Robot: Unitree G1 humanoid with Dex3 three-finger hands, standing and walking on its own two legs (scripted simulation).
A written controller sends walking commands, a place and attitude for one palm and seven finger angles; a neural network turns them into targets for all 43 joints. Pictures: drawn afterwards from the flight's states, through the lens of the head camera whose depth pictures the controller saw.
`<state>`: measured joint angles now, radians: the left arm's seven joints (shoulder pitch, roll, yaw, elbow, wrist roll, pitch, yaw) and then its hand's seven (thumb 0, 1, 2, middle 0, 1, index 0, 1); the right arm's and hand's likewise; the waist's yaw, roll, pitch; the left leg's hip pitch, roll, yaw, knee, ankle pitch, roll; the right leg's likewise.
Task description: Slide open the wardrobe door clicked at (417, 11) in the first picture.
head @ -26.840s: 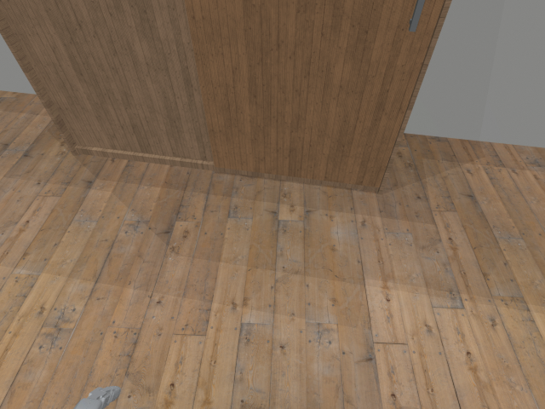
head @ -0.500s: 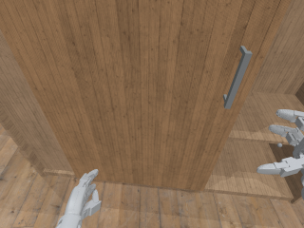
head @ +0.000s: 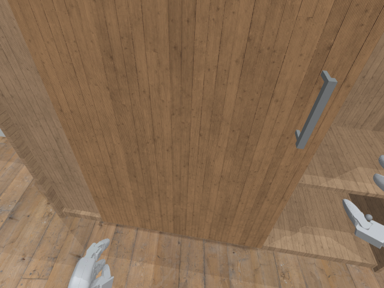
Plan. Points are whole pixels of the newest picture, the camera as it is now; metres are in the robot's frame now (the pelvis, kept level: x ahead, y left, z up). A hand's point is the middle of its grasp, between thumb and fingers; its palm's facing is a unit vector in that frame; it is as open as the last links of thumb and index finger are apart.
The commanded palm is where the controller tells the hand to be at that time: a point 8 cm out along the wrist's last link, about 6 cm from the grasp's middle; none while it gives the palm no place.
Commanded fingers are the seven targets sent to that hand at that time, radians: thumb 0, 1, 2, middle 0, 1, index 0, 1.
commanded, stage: draw the hand back to the body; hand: right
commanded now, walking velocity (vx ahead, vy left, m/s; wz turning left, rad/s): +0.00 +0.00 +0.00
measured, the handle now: (311, 112) +0.51 -0.30 +0.15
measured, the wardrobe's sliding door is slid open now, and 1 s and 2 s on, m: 0.58 0.58 0.58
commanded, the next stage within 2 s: step back with the hand held close in 0.50 s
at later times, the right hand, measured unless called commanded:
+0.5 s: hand (357, 214) +0.20 -0.25 +0.16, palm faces +0.45 +0.82 -0.35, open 7.5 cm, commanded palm +0.15 -0.29 +0.17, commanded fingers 0.00 -0.90 -0.90 0.20 0.30 0.20 0.30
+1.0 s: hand (371, 227) +0.19 -0.27 +0.15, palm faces +0.35 +0.80 -0.48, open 7.4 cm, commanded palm +0.13 -0.31 +0.17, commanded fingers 0.00 -0.90 -0.90 0.20 0.30 0.20 0.30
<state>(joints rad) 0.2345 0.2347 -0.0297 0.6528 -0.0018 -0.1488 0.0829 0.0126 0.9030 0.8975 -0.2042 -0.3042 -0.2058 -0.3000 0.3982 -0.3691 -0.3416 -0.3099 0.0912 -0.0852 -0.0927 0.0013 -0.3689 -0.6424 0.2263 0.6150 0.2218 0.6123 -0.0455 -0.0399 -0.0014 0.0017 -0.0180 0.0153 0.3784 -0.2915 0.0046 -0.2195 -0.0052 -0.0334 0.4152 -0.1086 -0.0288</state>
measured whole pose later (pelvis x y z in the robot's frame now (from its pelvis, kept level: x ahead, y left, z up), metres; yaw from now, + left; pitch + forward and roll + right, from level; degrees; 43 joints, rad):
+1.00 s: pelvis -0.01 -0.01 +0.00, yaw +0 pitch +0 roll +2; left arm 0.20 0.23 -0.01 0.54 -0.01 0.01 0.08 0.01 0.91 0.90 -0.20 -0.30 -0.20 -0.30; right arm 0.56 -0.43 -0.39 -0.47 0.07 -0.11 -0.09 0.02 -0.89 -0.90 0.21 0.31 0.21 0.30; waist -0.01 -0.03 0.00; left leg -0.13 -0.02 0.03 0.43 -0.30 -0.01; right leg -0.35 0.00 -0.03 0.46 -0.11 -0.04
